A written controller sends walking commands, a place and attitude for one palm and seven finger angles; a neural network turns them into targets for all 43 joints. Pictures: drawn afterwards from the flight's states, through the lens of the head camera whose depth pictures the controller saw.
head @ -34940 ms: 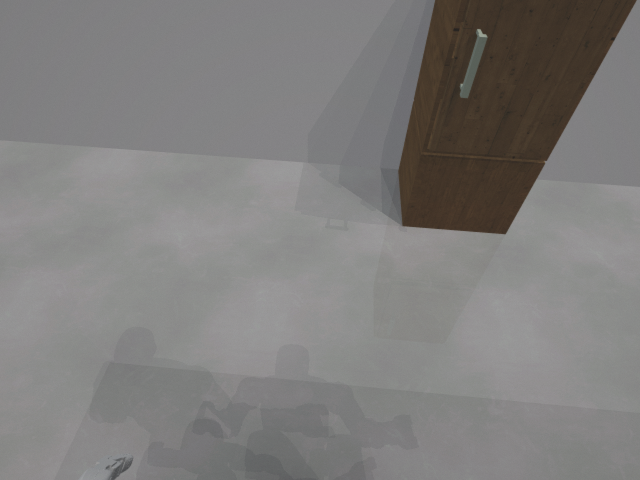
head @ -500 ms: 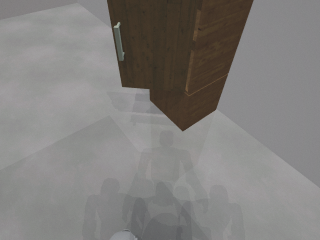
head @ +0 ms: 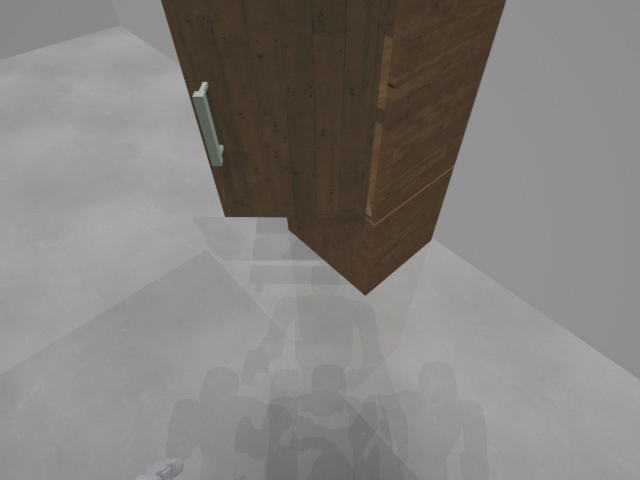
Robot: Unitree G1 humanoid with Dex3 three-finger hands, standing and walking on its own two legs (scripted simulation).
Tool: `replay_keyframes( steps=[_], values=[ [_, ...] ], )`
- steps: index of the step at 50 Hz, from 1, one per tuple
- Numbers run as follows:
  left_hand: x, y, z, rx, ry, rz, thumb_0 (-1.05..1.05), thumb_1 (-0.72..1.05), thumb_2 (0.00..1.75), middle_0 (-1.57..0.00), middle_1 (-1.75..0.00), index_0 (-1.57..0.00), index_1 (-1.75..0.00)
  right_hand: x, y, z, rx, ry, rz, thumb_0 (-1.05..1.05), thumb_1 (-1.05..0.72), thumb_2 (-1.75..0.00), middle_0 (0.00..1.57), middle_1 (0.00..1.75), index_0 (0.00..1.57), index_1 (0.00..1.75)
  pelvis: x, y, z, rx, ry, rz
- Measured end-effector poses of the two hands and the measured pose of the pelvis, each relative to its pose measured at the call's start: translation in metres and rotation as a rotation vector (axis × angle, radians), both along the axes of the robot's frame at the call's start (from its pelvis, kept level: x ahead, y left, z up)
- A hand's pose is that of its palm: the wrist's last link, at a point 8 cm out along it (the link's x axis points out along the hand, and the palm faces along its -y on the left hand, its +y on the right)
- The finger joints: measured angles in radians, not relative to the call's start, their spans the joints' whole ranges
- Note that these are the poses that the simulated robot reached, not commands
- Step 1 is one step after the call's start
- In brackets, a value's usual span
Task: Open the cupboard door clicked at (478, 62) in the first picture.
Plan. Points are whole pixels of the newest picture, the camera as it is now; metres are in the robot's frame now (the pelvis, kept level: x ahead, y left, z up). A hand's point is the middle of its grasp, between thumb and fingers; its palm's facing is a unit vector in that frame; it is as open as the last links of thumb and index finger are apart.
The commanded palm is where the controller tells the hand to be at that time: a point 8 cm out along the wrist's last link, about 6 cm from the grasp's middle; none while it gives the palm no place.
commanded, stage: take the last steps up to it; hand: left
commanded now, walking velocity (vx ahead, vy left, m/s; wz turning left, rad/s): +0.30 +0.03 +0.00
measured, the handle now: (211, 125) +0.81 +0.28 -0.01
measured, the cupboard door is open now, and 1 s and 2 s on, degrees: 46 46 46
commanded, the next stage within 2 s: come to a stop and stand still in 0.34 s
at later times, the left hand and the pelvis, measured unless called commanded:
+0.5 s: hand out of the picture +0.13 +0.21 -0.19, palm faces +0.07 -0.99 -0.14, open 7.3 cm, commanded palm none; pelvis +0.17 +0.04 +0.00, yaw -1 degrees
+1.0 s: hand (211, 387) +0.28 +0.19 -0.16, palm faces +0.01 -0.97 -0.24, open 7.4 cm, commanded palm none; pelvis +0.20 +0.00 +0.01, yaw +0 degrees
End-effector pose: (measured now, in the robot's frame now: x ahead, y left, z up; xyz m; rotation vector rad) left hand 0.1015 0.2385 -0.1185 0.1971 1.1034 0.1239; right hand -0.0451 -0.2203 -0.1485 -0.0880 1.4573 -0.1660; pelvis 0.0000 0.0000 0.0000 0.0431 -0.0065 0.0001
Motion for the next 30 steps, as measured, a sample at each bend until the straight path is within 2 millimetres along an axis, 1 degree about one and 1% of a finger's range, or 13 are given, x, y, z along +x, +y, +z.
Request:
replay_keyframes(
  steps=[1,3,4,6,8,13,18,20,21,22,24,26,30],
  values=[
    [0.012,-0.003,-0.002,0.006,-0.018,-0.006,0.0,0.91,0.9,-0.2,-0.3,-0.19,-0.29,0.003,-0.002,-0.005,0.006,0.016,-0.008,0.01,-0.92,-0.89,0.21,0.3,0.2,0.3,0.009,-0.003,-0.005,-0.002,-0.001,-0.001],
    [0.027,-0.01,-0.003,0.003,-0.032,-0.005,0.0,0.91,0.9,-0.2,-0.3,-0.19,-0.29,0.015,-0.007,-0.008,0.013,0.041,-0.011,0.01,-0.91,-0.89,0.21,0.3,0.2,0.3,0.022,-0.007,-0.006,-0.021,-0.009,0.007],
    [0.03,-0.013,-0.002,0.0,-0.029,0.003,0.0,0.91,0.9,-0.2,-0.3,-0.2,-0.29,0.024,-0.009,-0.006,0.013,0.043,-0.009,0.01,-0.91,-0.89,0.2,0.3,0.2,0.3,0.029,-0.008,-0.004,-0.027,-0.013,0.012],
    [0.028,-0.017,-0.002,-0.011,-0.002,0.025,0.0,0.91,0.9,-0.2,-0.3,-0.2,-0.29,0.049,-0.012,0.0,0.004,0.026,0.001,0.01,-0.91,-0.89,0.2,0.3,0.2,0.3,0.042,-0.009,0.002,-0.032,-0.013,0.015],
    [0.022,-0.019,-0.003,-0.019,0.042,0.06,-0.01,0.92,0.9,-0.2,-0.3,-0.2,-0.29,0.08,-0.015,0.007,-0.009,-0.013,0.013,0.01,-0.91,-0.89,0.2,0.3,0.2,0.3,0.055,-0.009,0.007,-0.036,-0.007,0.016],
    [0.003,-0.006,-0.007,-0.025,0.175,0.108,-0.01,0.95,0.9,-0.2,-0.3,-0.2,-0.29,0.164,-0.012,0.022,-0.029,-0.129,0.058,0.01,-0.91,-0.89,0.2,0.3,0.2,0.3,0.09,-0.003,0.014,-0.043,0.007,0.021],
    [-0.012,0.005,-0.022,-0.071,0.307,0.16,-0.01,0.93,0.9,-0.2,-0.3,-0.2,-0.29,0.246,0.009,0.027,-0.047,-0.232,0.122,0.01,-0.91,-0.89,0.2,0.3,0.19,0.3,0.13,0.018,0.008,-0.058,0.002,0.021],
    [-0.012,0.011,-0.033,-0.091,0.353,0.173,0.0,0.93,0.9,-0.2,-0.3,-0.2,-0.29,0.275,0.018,0.022,-0.063,-0.279,0.141,0.01,-0.91,-0.89,0.2,0.3,0.2,0.3,0.148,0.03,-0.002,-0.073,0.001,0.013],
    [-0.01,0.015,-0.037,-0.096,0.375,0.173,0.0,0.92,0.9,-0.2,-0.3,-0.2,-0.29,0.286,0.023,0.021,-0.071,-0.297,0.142,0.01,-0.91,-0.89,0.2,0.3,0.2,0.3,0.155,0.034,-0.005,-0.066,0.0,0.011],
    [-0.005,0.018,-0.04,-0.096,0.392,0.167,0.0,0.92,0.9,-0.2,-0.3,-0.2,-0.29,0.294,0.028,0.021,-0.075,-0.308,0.141,0.01,-0.91,-0.89,0.2,0.3,0.2,0.3,0.16,0.037,-0.006,-0.057,-0.002,0.005],
    [0.012,0.023,-0.04,-0.092,0.397,0.145,0.0,0.92,0.9,-0.2,-0.3,-0.2,-0.29,0.302,0.036,0.023,-0.077,-0.314,0.132,0.01,-0.91,-0.89,0.2,0.3,0.2,0.3,0.17,0.041,-0.005,-0.047,-0.002,-0.008],
    [0.035,0.028,-0.037,-0.086,0.374,0.132,0.0,0.92,0.9,-0.2,-0.3,-0.2,-0.29,0.303,0.043,0.024,-0.076,-0.294,0.125,0.0,-0.91,-0.89,0.2,0.3,0.2,0.3,0.178,0.044,-0.001,-0.043,0.001,-0.009],
    [0.088,0.031,-0.03,-0.074,0.294,0.107,0.0,0.92,0.9,-0.2,-0.3,-0.19,-0.29,0.304,0.04,0.026,-0.102,-0.241,0.103,-0.01,-0.94,-0.89,0.21,0.3,0.2,0.3,0.19,0.047,0.005,-0.047,0.005,-0.006]
  ],
)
